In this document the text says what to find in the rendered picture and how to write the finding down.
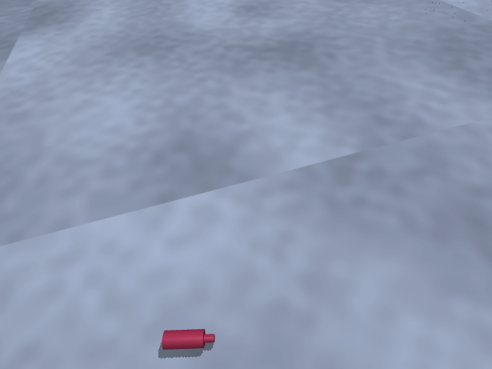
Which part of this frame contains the bottle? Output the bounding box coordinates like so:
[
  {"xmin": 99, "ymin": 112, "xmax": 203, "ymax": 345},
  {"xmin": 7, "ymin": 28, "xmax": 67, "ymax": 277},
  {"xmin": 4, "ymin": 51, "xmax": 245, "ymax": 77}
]
[{"xmin": 162, "ymin": 329, "xmax": 214, "ymax": 350}]

